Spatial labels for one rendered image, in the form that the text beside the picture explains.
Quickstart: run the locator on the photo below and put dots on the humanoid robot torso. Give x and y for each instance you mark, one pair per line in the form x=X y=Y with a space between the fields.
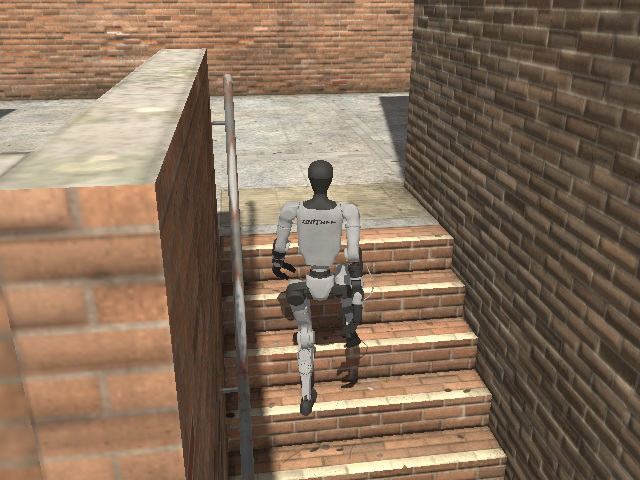
x=319 y=241

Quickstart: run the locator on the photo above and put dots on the robot left upper arm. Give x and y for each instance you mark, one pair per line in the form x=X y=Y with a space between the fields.
x=288 y=213

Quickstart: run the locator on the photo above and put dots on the left robot hand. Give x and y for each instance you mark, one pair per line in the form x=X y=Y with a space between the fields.
x=278 y=273

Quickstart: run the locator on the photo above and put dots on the right robot forearm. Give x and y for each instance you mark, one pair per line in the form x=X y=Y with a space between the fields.
x=356 y=280

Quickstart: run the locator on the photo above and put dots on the right robot hand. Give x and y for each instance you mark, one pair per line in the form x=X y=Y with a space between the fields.
x=357 y=318

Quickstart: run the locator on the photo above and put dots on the robot right foot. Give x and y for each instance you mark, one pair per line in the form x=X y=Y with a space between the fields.
x=352 y=339

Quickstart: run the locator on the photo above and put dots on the robot right upper arm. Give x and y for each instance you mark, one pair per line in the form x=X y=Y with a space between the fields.
x=351 y=213

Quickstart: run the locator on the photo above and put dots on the left robot forearm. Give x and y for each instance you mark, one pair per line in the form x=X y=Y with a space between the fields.
x=278 y=258

